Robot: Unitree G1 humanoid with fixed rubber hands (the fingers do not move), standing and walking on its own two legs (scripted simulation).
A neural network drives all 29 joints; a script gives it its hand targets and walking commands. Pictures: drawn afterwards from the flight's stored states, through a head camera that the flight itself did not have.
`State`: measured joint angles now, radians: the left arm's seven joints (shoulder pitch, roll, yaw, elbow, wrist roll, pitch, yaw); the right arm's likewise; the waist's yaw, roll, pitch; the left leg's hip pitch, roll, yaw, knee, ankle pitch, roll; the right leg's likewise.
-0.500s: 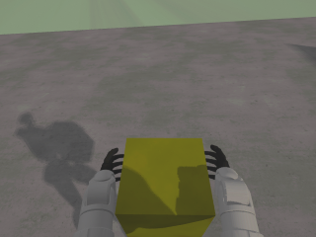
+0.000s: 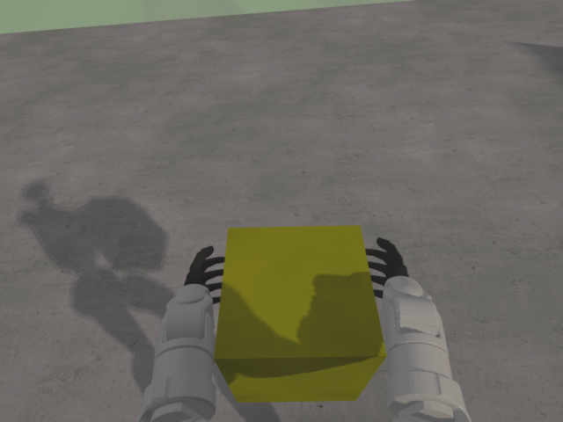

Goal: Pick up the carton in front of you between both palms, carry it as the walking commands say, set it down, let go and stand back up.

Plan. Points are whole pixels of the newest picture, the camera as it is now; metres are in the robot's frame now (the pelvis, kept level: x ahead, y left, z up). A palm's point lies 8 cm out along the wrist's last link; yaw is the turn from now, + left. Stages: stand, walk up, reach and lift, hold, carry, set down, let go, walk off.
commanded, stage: set down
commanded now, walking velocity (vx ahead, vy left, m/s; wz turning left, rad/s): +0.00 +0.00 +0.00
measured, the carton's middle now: (295, 318) +0.32 -0.01 -0.06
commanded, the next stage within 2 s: none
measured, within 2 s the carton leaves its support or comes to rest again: neither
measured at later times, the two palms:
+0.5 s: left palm (226, 328) +0.37 +0.13 -0.18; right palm (375, 328) +0.35 -0.17 -0.18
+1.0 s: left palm (246, 333) +0.43 +0.11 -0.32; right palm (370, 351) +0.37 -0.18 -0.33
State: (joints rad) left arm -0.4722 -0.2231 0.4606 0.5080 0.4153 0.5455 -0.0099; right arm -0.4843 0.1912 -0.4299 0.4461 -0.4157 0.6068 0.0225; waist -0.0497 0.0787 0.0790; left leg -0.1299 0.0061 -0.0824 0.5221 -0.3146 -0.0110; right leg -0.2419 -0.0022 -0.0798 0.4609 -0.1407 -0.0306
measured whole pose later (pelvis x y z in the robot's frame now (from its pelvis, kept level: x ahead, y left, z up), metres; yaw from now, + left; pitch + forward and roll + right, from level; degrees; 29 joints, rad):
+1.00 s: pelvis -0.07 +0.01 -0.24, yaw +3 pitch +46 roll +3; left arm -0.99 0.04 0.34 0.77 0.16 0.25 0.05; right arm -0.85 0.12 -0.50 0.49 -0.23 0.29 -0.10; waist -0.08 0.07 -0.17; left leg -1.86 -0.08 -0.03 1.65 -0.59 -0.03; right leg -1.99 0.00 0.07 1.54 -0.34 0.04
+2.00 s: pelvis -0.09 +0.04 -0.37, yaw +0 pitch +48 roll -3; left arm -1.43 0.26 0.04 1.12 0.10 0.21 0.12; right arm -1.25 -0.09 -0.57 0.90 -0.06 0.18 -0.06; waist -0.22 0.00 0.10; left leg -2.31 -0.12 -0.03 2.13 -0.65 0.00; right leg -2.40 0.01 0.07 1.93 -0.36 0.11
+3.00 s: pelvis -0.09 +0.03 -0.38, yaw -2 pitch +42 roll -5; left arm -1.50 0.43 -0.10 1.18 -0.02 0.09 0.03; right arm -1.29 -0.23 -0.49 1.19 0.10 -0.02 -0.08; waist -0.18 -0.05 0.28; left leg -2.25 -0.12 -0.08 2.20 -0.68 -0.03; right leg -2.34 0.00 0.02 1.98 -0.38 0.08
